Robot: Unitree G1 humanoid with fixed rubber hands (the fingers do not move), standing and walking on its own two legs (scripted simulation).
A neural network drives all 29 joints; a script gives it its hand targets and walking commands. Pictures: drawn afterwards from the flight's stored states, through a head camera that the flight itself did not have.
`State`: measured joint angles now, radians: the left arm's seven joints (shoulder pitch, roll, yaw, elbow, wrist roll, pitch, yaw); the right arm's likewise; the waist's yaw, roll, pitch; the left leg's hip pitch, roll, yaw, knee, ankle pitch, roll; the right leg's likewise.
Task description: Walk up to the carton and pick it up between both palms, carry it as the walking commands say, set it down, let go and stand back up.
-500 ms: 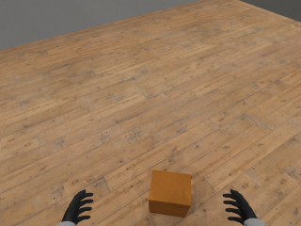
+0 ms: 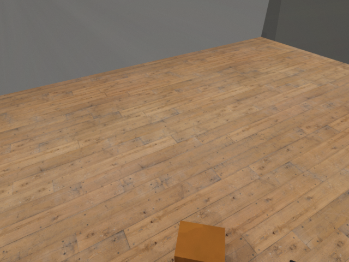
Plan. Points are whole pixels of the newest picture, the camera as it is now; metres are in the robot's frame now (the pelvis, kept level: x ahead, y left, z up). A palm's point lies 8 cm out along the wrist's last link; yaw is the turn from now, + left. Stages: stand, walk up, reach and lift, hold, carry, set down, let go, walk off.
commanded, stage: stand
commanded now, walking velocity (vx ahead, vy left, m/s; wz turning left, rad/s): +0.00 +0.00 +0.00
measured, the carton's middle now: (199, 252) +0.40 -0.08 -0.64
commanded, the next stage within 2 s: none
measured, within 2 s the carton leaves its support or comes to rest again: neither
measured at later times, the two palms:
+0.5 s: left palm out of the picture +0.04 +0.28 -0.10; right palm out of the picture +0.03 -0.29 -0.11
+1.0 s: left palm out of the picture +0.02 +0.30 -0.11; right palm out of the picture +0.01 -0.29 -0.11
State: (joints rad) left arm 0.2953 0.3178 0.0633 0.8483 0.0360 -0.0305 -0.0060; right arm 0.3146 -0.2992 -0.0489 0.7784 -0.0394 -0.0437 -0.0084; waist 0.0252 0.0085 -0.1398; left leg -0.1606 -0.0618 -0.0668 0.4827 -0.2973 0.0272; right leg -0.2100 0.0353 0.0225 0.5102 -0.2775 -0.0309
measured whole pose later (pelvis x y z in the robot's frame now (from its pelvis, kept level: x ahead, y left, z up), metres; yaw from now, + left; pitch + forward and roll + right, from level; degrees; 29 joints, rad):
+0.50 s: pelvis -0.03 -0.01 +0.00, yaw +0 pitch -3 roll +0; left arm 0.22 0.34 0.03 1.00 0.02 -0.03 0.00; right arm 0.31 -0.31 -0.04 0.93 -0.03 -0.04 0.00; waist 0.01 0.00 -0.06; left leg -0.16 -0.04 -0.09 0.46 -0.24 0.01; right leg -0.18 0.06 0.01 0.43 -0.20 -0.05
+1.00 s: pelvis -0.04 +0.00 +0.01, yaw +0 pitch -3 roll +0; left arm 0.18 0.35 0.01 1.10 0.02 -0.03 0.00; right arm 0.25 -0.33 -0.01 1.02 -0.02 -0.04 -0.01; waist 0.01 -0.01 -0.01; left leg -0.15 -0.05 -0.07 0.42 -0.21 0.02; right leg -0.18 0.05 0.03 0.40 -0.16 -0.03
